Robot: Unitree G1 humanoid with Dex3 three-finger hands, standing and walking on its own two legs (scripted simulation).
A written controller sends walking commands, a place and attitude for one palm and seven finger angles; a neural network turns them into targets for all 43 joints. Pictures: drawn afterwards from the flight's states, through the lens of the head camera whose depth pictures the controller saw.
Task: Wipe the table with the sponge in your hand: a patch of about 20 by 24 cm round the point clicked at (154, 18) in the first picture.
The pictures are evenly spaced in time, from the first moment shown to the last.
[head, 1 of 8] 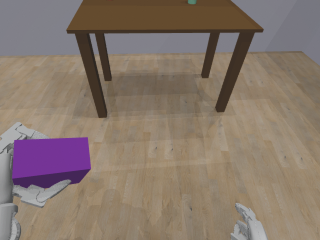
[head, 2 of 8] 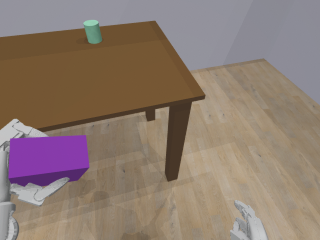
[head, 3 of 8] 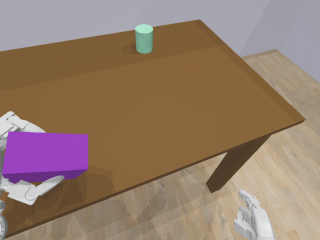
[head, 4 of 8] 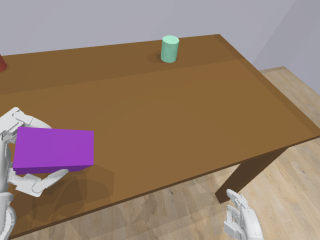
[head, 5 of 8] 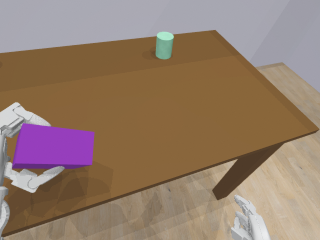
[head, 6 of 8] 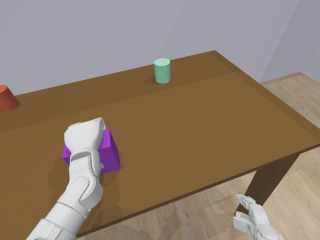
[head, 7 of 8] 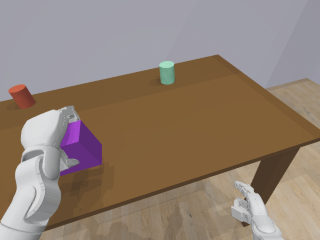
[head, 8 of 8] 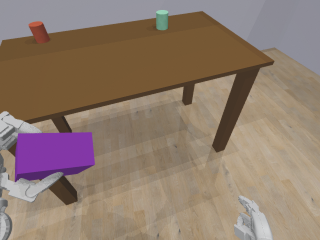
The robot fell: no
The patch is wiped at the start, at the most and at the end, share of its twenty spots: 0.00 1.00 1.00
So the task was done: yes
